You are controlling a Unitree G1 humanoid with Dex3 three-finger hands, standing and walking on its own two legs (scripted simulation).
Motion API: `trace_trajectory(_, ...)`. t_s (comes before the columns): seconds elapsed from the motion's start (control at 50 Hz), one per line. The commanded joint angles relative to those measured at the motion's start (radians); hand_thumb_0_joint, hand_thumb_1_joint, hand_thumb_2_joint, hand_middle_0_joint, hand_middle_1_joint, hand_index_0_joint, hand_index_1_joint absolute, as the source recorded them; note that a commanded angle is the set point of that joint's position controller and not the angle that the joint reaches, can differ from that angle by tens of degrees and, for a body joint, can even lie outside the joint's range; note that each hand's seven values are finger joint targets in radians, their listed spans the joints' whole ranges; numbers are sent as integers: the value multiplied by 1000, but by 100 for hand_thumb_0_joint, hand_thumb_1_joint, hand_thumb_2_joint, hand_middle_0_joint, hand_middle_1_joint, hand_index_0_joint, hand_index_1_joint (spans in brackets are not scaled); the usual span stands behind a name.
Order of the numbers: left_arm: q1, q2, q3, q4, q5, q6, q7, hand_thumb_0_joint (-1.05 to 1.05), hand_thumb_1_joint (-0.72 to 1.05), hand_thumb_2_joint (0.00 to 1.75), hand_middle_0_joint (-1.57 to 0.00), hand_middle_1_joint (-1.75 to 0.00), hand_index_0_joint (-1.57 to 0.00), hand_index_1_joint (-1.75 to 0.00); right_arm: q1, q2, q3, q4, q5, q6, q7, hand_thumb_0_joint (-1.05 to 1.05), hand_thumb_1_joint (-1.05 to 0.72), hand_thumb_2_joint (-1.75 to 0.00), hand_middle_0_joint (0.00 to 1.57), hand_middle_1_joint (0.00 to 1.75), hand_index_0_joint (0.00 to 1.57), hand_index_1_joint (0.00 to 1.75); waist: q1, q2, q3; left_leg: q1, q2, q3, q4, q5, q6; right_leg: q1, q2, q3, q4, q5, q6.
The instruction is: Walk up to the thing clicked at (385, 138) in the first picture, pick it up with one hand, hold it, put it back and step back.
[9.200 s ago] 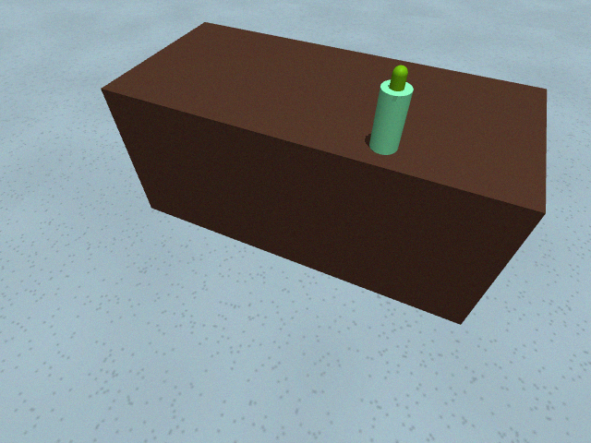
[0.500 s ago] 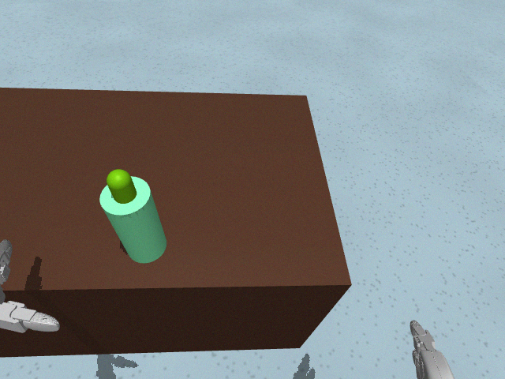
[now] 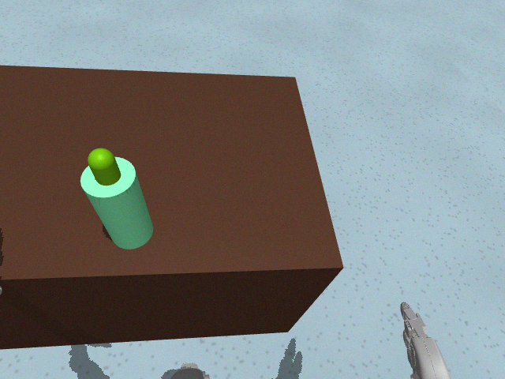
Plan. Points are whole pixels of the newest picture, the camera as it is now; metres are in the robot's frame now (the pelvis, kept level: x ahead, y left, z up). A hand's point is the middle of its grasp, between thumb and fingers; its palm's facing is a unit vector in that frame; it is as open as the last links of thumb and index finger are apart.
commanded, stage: go down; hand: left
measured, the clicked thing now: (118, 198) +0.43 +0.23 -0.01
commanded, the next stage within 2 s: approach in 1.72 s
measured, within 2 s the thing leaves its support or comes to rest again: neither
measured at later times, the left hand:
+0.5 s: hand out of the picture +0.33 +0.41 +0.06, palm faces +0.27 -0.96 +0.01, open 17.7 cm
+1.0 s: hand out of the picture +0.34 +0.42 +0.07, palm faces +0.29 -0.96 +0.01, open 17.6 cm
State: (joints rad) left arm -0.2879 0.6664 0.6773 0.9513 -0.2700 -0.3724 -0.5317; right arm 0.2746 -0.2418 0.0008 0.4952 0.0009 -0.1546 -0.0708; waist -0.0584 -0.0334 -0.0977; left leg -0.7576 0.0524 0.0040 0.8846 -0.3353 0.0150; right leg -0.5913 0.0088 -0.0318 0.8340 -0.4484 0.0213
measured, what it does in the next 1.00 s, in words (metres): stands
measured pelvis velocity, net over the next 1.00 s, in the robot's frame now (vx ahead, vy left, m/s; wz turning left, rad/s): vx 0.00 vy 0.01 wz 0.00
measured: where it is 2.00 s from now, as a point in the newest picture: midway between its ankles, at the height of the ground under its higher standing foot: outside the picture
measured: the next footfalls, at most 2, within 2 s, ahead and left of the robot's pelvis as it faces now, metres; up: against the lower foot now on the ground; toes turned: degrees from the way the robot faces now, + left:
none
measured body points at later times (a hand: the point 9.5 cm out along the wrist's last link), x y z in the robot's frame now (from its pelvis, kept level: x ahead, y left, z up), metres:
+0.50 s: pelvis +0.01 +0.01 -0.01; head +0.08 +0.06 +0.43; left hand +0.31 +0.46 +0.06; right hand +0.17 -0.24 -0.05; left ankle +0.06 +0.11 -0.69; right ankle -0.02 -0.14 -0.69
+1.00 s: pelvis +0.00 +0.01 -0.02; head +0.08 +0.06 +0.42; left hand +0.32 +0.47 +0.07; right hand +0.16 -0.24 -0.05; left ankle +0.06 +0.11 -0.69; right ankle -0.02 -0.14 -0.69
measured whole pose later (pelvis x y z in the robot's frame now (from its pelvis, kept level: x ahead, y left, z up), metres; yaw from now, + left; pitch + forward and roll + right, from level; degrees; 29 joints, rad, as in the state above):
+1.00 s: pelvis +0.00 +0.01 -0.02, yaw +0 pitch +17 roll -5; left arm -0.40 0.83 0.79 1.03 -0.26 -0.27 -0.63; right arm 0.34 -0.26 0.06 0.36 -0.01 -0.20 -0.10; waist -0.09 -0.03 -0.14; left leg -0.93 0.06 -0.02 1.02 -0.39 0.02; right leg -0.74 0.02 -0.05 0.95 -0.50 0.03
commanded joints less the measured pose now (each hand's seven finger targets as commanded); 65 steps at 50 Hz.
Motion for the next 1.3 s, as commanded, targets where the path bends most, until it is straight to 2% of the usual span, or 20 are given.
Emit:
trace_trajectory(0.0, -240, 409, 99, -167, -38, -62, -24, 0, -61, 4, -5, -5, -6, -5, -51, -190, -73, -225, 8, -73, -29, 0, 52, -6, 5, 5, 5, 5, 20, 178, -277, 306, -16, -37, -111, 87, -1, -63, 19, -4, -101, 125, -39)
trace_trajectory(0.08, -274, 419, 101, -166, -41, -54, -48, 0, -61, 6, -5, -5, -5, -5, -10, -169, -46, -242, 7, -78, -33, 0, 52, -6, 5, 5, 5, 5, 16, 195, -313, 322, -14, -43, -90, 118, -2, -90, 21, -7, -83, 138, -39)
trace_trajectory(0.18, -301, 466, 118, -182, -42, -49, -69, 0, -58, 6, -6, -5, -5, -5, 26, -197, -69, -228, 3, -85, -40, 0, 51, -6, 5, 5, 5, 5, 10, 253, -329, 335, -10, -44, -74, 135, -9, -127, 23, -8, -62, 139, -41)
trace_trajectory(0.22, -279, 483, 135, -171, -45, -42, -71, 0, -58, 8, -5, -5, -5, -6, 49, -178, -51, -228, 4, -88, -40, 0, 51, -6, 5, 5, 5, 5, 11, 233, -338, 320, -19, -33, -50, 183, 0, -106, 20, -6, -60, 189, -36)
trace_trajectory(0.36, -263, 461, 118, -166, -55, -8, -99, 0, -61, 6, -5, -4, -5, -5, 74, -185, -43, -240, 5, -97, -38, 0, 51, -6, 5, 5, 5, 5, 11, 252, -338, 346, 2, -57, -41, 272, -6, -162, 31, -27, -24, 195, -39)
trace_trajectory(0.48, -293, 482, 133, -185, -48, 8, -82, 0, -59, 6, -5, -4, -5, -5, 69, -218, -76, -277, 2, -103, -38, 0, 52, -6, 5, 5, 5, 5, 9, 245, -357, 342, 7, -71, -41, 226, -9, -174, 33, -33, -9, 153, -41)
trace_trajectory(0.62, -334, 526, 155, -175, -34, 11, -79, 0, -61, 7, -5, -4, -5, -5, 53, -198, -60, -280, 0, -100, -40, 0, 52, -6, 5, 5, 5, 5, 10, 249, -364, 321, 3, -72, -16, 241, -7, -191, 29, -29, 2, 168, -39)
trace_trajectory(0.66, -336, 532, 158, -155, -30, 13, -81, 0, -58, 7, -5, -4, -4, -5, 63, -179, -43, -247, -1, -97, -37, 0, 52, -6, 5, 5, 5, 5, 22, 284, -342, 299, 3, -73, -27, 182, -9, -218, 29, -29, 9, 118, -43)
trace_trajectory(0.72, -358, 562, 162, -154, -19, 17, -76, 0, -55, 8, -5, -5, -5, -5, 52, -204, -67, -284, -1, -101, -45, 0, 53, -6, 5, 5, 5, 5, 10, 281, -330, 277, -3, -65, -38, 92, -12, -204, 31, -26, -4, 93, -42)
trace_trajectory(0.8, -373, 595, 178, -167, -19, 22, -81, 0, -55, 7, -5, -4, -4, -5, 50, -192, -46, -313, -1, -103, -45, 0, 53, -6, 5, 5, 5, 5, 15, 277, -370, 292, -8, -59, -21, 137, -7, -190, 28, -25, -5, 120, -41)
trace_trajectory(0.86, -340, 559, 155, -124, -17, 35, -97, 0, -57, 8, -5, -5, -4, -6, 71, -178, -33, -272, -2, -100, -49, 0, 52, -6, 5, 5, 5, 5, 3, 266, -369, 301, -9, -56, -5, 196, -3, -200, 29, -25, -2, 163, -39)
trace_trajectory(0.92, -339, 575, 164, -133, -23, 44, -105, 0, -59, 7, -5, -5, -5, -6, 58, -207, -52, -296, -5, -105, -57, 0, 52, -6, 5, 5, 5, 5, 6, 258, -398, 311, -5, -62, 1, 207, -4, -202, 30, -28, -3, 160, -38)
trace_trajectory(0.98, -305, 540, 145, -113, -28, 53, -98, 0, -61, 8, -5, -6, -5, -7, 80, -199, -46, -283, -2, -99, -58, 0, 53, -6, 5, 5, 5, 5, 6, 228, -335, 258, -15, -49, -7, 140, 0, -203, 28, -23, -13, 133, -38)
trace_trajectory(1.08, -308, 572, 185, -189, -38, 42, -91, 0, -59, 7, -5, -5, -5, -6, 117, -210, -57, -300, -1, -101, -59, 0, 53, -6, 5, 5, 5, 5, 20, 267, -386, 320, -3, -70, -24, 176, -12, -193, 34, -38, 3, 133, -39)
trace_trajectory(1.12, -343, 521, 136, -214, -35, 42, -92, 0, -56, 8, -4, -6, -4, -6, 100, -185, -38, -300, 3, -101, -60, 0, 53, -6, 5, 5, 5, 5, 8, 253, -339, 303, -10, -57, -28, 143, -7, -202, 28, -28, -8, 121, -40)
trace_trajectory(1.14, -327, 505, 133, -193, -33, 44, -94, 0, -56, 8, -4, -5, -4, -6, 108, -198, -60, -285, 3, -104, -63, 0, 53, -6, 5, 5, 5, 5, 0, 259, -346, 314, -7, -64, -28, 154, -10, -215, 32, -33, -1, 126, -41)
trace_trajectory(1.16, -310, 506, 126, -188, -30, 48, -92, 0, -57, 7, -5, -5, -4, -6, 90, -188, -41, -280, 4, -105, -63, 0, 52, -6, 5, 5, 5, 5, 9, 252, -319, 299, -12, -55, -31, 125, -6, -214, 28, -26, -14, 107, -39)
trace_trajectory(1.2, -302, 556, 166, -187, -33, 43, -88, 0, -59, 7, -5, -5, -5, -6, 87, -209, -63, -289, 4, -107, -66, 0, 53, -6, 5, 5, 5, 5, 14, 244, -333, 277, -14, -53, -20, 129, -6, -200, 28, -26, -12, 114, -39)
trace_trajectory(1.24, -292, 549, 165, -205, -36, 40, -92, 0, -61, 7, -5, -6, -5, -6, 102, -187, -41, -276, 1, -101, -59, 0, 53, -6, 5, 5, 5, 5, 29, 275, -329, 281, -16, -56, -20, 157, -10, -201, 25, -28, -1, 129, -41)
trace_trajectory(1.28, -272, 537, 169, -207, -42, 36, -98, 0, -58, 7, -5, -6, -5, -6, 106, -195, -55, -278, 1, -100, -61, 0, 52, -6, 5, 5, 5, 5, 25, 269, -327, 287, -15, -53, -18, 155, -9, -207, 26, -29, -3, 124, -41)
